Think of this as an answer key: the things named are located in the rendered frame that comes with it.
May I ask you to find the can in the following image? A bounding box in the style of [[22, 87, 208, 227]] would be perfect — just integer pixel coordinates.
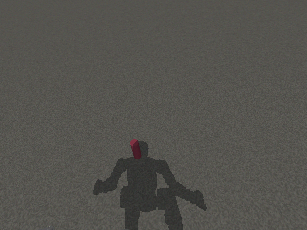
[[130, 139, 141, 159]]

